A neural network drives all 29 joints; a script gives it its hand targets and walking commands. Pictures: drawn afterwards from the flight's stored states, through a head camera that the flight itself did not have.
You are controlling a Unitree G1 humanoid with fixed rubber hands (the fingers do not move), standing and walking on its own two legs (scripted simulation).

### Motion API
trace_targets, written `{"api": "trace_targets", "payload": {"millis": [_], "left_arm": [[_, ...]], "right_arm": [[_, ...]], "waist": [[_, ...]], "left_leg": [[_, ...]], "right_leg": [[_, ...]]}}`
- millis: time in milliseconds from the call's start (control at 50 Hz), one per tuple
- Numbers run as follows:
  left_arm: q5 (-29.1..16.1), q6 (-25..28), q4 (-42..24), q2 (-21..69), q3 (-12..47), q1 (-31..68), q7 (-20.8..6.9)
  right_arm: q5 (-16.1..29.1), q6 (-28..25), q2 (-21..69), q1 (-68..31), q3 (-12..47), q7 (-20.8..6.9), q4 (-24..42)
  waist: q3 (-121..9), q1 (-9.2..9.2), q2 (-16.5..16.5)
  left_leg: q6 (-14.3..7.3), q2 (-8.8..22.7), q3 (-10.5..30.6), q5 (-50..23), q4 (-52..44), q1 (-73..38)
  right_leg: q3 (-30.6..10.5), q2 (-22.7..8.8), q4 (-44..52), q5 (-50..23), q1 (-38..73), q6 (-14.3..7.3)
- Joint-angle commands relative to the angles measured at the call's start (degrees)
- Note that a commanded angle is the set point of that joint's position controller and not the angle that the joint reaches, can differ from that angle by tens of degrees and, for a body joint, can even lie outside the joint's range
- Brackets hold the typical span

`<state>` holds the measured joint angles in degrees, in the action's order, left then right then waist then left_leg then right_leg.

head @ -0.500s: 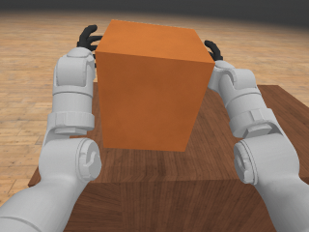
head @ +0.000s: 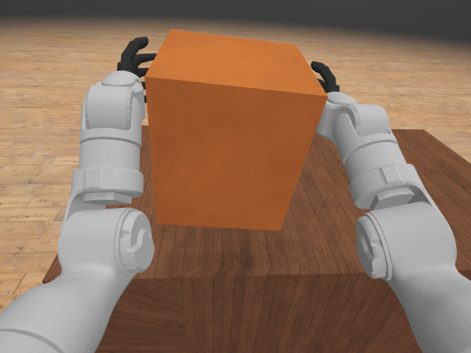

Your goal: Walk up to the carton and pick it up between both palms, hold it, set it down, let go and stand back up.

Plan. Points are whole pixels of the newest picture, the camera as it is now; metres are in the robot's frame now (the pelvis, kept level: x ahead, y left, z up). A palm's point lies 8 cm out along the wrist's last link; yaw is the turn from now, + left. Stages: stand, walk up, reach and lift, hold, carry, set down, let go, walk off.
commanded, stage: hold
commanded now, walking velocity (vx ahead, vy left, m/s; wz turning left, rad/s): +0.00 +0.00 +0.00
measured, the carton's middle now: (227, 133) +0.38 +0.00 +0.26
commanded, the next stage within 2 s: set down in 0.62 s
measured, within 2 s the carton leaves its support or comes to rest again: neither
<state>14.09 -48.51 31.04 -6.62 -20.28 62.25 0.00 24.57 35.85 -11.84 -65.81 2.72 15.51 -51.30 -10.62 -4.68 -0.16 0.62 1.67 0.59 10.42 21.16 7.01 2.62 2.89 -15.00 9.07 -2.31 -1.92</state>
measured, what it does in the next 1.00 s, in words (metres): stands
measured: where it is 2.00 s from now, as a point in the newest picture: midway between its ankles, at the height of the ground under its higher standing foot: outside the picture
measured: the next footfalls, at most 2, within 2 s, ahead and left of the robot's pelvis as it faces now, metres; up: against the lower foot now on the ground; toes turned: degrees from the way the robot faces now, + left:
none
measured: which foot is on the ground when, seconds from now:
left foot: down 0.00-1.00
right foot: down 0.00-1.00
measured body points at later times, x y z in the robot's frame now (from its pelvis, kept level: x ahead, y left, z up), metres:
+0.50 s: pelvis +0.00 +0.00 +0.00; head -0.10 +0.02 +0.44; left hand +0.39 +0.15 +0.34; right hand +0.38 -0.15 +0.31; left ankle +0.02 +0.12 -0.75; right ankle +0.00 -0.09 -0.75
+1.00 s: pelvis +0.00 +0.01 +0.00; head -0.09 +0.03 +0.44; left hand +0.40 +0.16 +0.36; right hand +0.40 -0.14 +0.33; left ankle +0.02 +0.12 -0.75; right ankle +0.00 -0.09 -0.75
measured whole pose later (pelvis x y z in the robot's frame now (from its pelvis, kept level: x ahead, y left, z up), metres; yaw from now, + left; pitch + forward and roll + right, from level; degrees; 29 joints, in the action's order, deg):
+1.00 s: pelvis +0.00 +0.01 +0.00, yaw +1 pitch -6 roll -1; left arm 17.9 -37.4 40.2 -8.1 -23.7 69.5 -1.4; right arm 12.2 22.7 -7.9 -71.3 -9.2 11.1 -62.3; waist -6.7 -5.7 -2.4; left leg -0.1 0.3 0.7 9.1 18.2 3.3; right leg 2.6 1.6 -13.7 8.8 0.8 -1.3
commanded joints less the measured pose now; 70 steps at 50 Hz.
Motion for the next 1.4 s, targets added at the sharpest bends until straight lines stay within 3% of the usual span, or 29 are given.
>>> {"api": "trace_targets", "payload": {"millis": [0, 400, 420, 440, 500, 700, 800, 900, 940, 1040, 1160, 1280, 1380], "left_arm": [[-9.78, 2.46, -3.31, 35.57, 16.33, 36.86, -7.61], [-9.88, 2.44, -3.32, 35.81, 16.47, 36.93, -7.49], [-9.91, 1.62, 1.04, 33.29, 14.97, 35.10, -7.35], [-10.42, 1.99, 0.98, 33.94, 15.24, 35.25, -7.06], [-11.22, 2.11, -0.65, 35.46, 16.50, 36.45, -6.92], [-12.88, 3.90, -3.57, 35.73, 17.85, 41.71, -6.63], [-11.23, 8.85, 0.50, 32.88, 14.06, 45.81, -7.12], [-4.29, 12.78, 7.82, 28.19, 7.26, 38.38, -8.85], [-2.29, 12.91, 10.06, 29.06, 8.11, 34.96, -9.33], [-2.37, 13.65, 5.21, 32.00, 12.13, 31.44, -9.09], [-3.42, 14.14, -2.61, 35.99, 17.52, 28.18, -7.17], [-4.83, 14.45, -5.70, 36.95, 20.16, 27.73, -5.59], [-4.47, 14.72, -2.74, 35.81, 18.66, 27.13, -5.36]], "right_arm": [[8.03, -2.49, 36.13, -48.99, 7.05, -6.25, 20.30], [7.91, -2.52, 36.07, -49.10, 6.96, -6.35, 20.25], [8.14, -3.03, 37.92, -54.94, 7.78, -6.25, 24.67], [8.12, -2.59, 37.32, -52.99, 7.67, -6.04, 22.91], [8.84, -2.61, 36.63, -52.51, 7.50, -5.95, 22.60], [8.11, -3.31, 35.20, -52.66, 5.09, -6.87, 19.00], [2.34, -7.83, 33.94, -52.83, 0.75, -8.16, 11.85], [-7.36, -14.54, 29.56, -46.16, -5.76, -9.49, 2.47], [-9.51, -16.53, 27.85, -44.28, -8.24, -10.47, 1.04], [-11.16, -21.82, 28.35, -44.10, -6.32, -11.57, 6.37], [-8.90, -25.85, 31.67, -45.90, 1.16, -11.60, 17.27], [-8.08, -26.60, 34.24, -46.26, 4.90, -11.06, 22.80], [-10.00, -25.96, 34.38, -44.36, 3.22, -11.06, 20.26]], "waist": [[-14.17, -0.12, 1.83], [-14.22, -0.11, 2.00], [-14.23, 1.86, -1.64], [-14.10, 0.62, -1.69], [-15.35, 0.30, 0.72], [-16.39, -1.00, 3.55], [-14.02, -0.74, 3.53], [-7.67, -1.17, 1.59], [-4.62, -2.38, 2.93], [-7.49, -3.05, 2.24], [-13.61, -1.43, 1.78], [-15.89, -0.19, 0.57], [-13.14, 0.25, -0.69]], "left_leg": [[0.74, -2.94, 1.31, -11.47, -1.36, -4.60], [0.78, -2.80, 1.37, -11.47, -1.44, -4.56], [-0.68, -3.97, 0.96, -9.97, -0.42, -4.65], [-0.82, -3.59, 0.94, -9.85, -1.23, -4.82], [0.29, -3.53, 1.20, -11.76, -0.60, -5.12], [1.87, -3.00, 2.05, -12.55, -0.41, -5.09], [1.63, -2.83, 2.17, -8.79, -1.94, -5.90], [0.59, -2.29, 0.84, -6.73, -5.44, -6.45], [0.67, -1.84, 0.30, -5.72, -6.23, -9.56], [1.27, -2.01, -0.36, -17.05, -3.41, -15.66], [1.42, -2.78, -0.86, -26.26, 0.40, -19.19], [0.08, -3.42, -1.18, -21.06, 0.16, -16.71], [-1.16, -3.53, -1.59, -13.34, -1.99, -13.23]], "right_leg": [[-3.74, 1.11, 1.26, -10.77, 2.46, 3.88], [-3.72, 1.18, 1.29, -10.47, 2.40, 3.76], [-3.65, 0.61, 2.79, -11.87, 2.53, 5.02], [-3.82, 1.05, 2.06, -13.76, 1.89, 5.05], [-3.88, 1.01, 1.76, -13.73, 2.07, 4.64], [-3.28, 1.29, 1.56, -10.80, 0.83, 3.90], [-2.27, 0.79, 2.41, -5.67, -0.89, 3.46], [-1.27, -0.01, 2.82, -4.81, 3.44, 2.45], [0.05, 0.34, 3.79, -1.34, 1.75, 2.71], [1.46, 0.70, 3.23, -7.93, 2.62, 2.84], [2.06, 1.09, 1.34, -16.53, 5.11, 4.09], [1.51, 0.42, 0.20, -18.08, 5.76, 5.20], [0.98, -0.36, 0.59, -14.85, 5.05, 5.67]]}}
